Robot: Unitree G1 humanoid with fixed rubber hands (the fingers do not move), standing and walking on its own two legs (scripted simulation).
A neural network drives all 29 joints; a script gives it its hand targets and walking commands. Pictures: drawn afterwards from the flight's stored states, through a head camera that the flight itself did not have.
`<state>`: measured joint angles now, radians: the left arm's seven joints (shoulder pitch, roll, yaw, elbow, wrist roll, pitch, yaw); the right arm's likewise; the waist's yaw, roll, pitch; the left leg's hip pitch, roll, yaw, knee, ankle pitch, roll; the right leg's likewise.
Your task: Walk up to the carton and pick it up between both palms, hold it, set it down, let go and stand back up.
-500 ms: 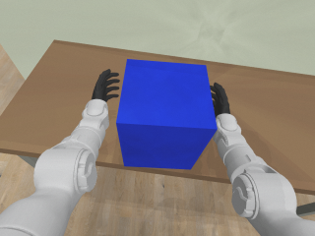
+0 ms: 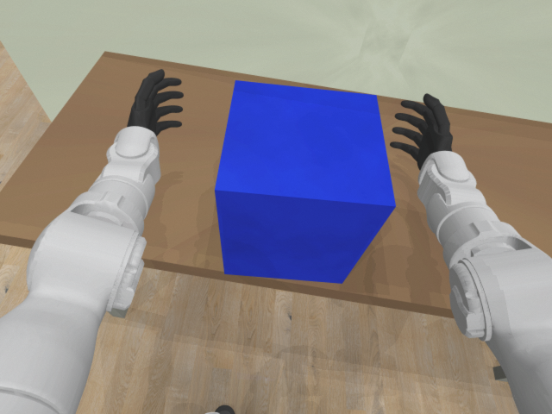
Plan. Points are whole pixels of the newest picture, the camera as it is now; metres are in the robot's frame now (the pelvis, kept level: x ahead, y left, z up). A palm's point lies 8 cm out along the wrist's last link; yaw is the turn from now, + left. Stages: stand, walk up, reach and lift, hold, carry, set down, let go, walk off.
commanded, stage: set down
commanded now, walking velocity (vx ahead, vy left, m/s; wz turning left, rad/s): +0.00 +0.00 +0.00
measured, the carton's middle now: (294, 192) +0.46 +0.00 +0.02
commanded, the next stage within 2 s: none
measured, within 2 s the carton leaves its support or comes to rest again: neither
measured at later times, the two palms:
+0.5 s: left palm (114, 72) +0.48 +0.23 +0.20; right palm (466, 101) +0.47 -0.19 +0.21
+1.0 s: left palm (116, 130) +0.43 +0.23 +0.15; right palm (446, 162) +0.43 -0.19 +0.14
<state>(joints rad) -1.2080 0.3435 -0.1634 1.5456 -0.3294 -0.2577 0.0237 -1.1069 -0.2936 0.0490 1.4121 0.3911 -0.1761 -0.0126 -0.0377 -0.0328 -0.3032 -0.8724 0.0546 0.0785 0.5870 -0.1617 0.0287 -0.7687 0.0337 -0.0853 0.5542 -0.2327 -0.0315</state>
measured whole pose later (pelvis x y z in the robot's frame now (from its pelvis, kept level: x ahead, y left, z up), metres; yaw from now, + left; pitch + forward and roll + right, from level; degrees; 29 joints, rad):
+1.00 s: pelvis +0.01 -0.01 +0.03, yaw +2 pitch +10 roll -1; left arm -0.86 0.38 -0.04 1.04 -0.24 0.03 -0.02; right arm -0.80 -0.27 0.05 1.02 0.35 0.03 -0.10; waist -0.02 -0.03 -0.15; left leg -0.45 0.04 0.07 0.40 -0.13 0.01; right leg -0.33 0.03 -0.09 0.35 -0.19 -0.04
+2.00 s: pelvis +0.02 +0.00 +0.02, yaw +2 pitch +3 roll -1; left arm -0.16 0.26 0.00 0.81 -0.16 -0.37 -0.03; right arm -0.16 -0.11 0.02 0.80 0.21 -0.34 -0.08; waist -0.01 -0.05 -0.06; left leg -0.32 0.02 0.08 0.46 -0.19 0.02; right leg -0.21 0.02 -0.08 0.43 -0.27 -0.03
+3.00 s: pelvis +0.03 -0.01 +0.03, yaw +0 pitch -3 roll +0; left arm 0.16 0.26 0.02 0.59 -0.06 -0.05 -0.05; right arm 0.16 -0.13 0.01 0.70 0.03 -0.23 -0.03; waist 0.02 -0.04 0.02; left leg -0.13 0.02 0.10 0.36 -0.18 0.01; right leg -0.04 0.02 -0.05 0.34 -0.25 -0.04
